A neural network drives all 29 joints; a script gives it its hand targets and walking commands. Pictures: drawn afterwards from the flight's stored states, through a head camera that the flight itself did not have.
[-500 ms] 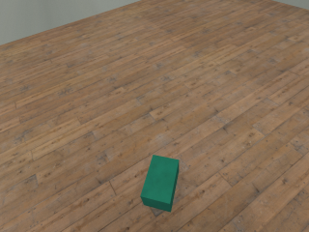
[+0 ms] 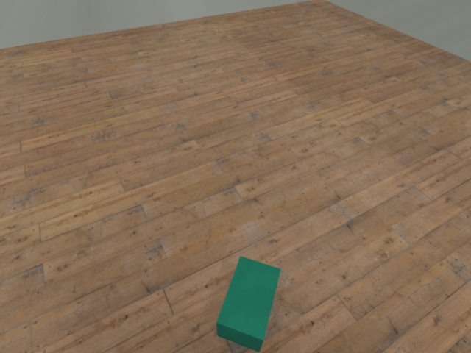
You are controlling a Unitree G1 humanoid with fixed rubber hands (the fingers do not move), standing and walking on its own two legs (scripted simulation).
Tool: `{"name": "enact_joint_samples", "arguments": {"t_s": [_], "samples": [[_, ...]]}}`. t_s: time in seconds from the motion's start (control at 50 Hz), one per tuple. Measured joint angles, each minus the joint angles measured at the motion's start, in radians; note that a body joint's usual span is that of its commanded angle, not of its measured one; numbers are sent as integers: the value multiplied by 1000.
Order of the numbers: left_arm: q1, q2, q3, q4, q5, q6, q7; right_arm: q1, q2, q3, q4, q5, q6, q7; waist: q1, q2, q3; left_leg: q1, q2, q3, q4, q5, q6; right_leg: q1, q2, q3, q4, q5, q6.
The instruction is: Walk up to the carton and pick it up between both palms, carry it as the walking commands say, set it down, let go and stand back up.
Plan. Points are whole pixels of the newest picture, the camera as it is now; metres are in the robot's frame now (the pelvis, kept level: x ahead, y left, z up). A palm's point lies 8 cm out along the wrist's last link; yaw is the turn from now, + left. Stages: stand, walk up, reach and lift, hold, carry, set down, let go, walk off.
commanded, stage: walk up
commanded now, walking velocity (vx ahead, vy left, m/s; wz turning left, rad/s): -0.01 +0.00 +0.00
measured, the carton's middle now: (249, 302) +0.47 -0.03 -0.69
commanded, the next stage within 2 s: stand in 1.68 s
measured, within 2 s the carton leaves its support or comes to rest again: neither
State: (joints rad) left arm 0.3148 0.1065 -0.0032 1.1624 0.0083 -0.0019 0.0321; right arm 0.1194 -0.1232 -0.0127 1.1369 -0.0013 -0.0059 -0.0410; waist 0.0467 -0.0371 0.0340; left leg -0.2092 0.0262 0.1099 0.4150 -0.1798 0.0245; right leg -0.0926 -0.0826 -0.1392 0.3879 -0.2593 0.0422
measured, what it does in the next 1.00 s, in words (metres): steps on the spot: right foot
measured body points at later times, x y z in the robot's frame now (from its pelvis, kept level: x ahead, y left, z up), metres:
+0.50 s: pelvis +0.02 +0.02 +0.00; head +0.04 +0.03 +0.45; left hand +0.03 +0.24 -0.17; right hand -0.02 -0.18 -0.16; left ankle +0.03 +0.10 -0.74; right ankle -0.03 -0.14 -0.74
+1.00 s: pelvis +0.02 +0.04 -0.01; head +0.03 +0.01 +0.43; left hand +0.10 +0.26 -0.16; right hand +0.00 -0.19 -0.19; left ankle +0.01 +0.12 -0.72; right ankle +0.00 -0.07 -0.74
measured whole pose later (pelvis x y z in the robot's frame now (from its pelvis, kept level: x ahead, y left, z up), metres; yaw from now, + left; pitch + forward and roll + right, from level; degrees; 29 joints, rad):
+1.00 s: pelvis +0.02 +0.04 -0.01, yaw -9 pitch -2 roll +2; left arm 0.21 0.13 0.04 1.03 0.04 0.02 0.06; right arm 0.24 -0.16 -0.05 1.09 -0.01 0.07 -0.04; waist 0.00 0.03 0.06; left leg -0.29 0.01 0.19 0.80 -0.45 -0.01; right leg -0.24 -0.09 -0.14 0.63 -0.35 -0.01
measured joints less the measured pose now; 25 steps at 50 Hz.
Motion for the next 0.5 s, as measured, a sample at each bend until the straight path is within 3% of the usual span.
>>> {"name": "enact_joint_samples", "arguments": {"t_s": [0.34,0.5], "samples": [[-67,45,16,-9,-10,7,15,150,2,-6,81,-4,1,6,-60,0,27,58,-44,33,-42,-13,32,36,-41,38,-21,-7,40],[-84,26,12,-2,-14,5,17,155,19,-5,85,-3,-4,6,-62,11,47,61,-45,30,-37,-20,32,43,-43,37,-23,-10,42]]}}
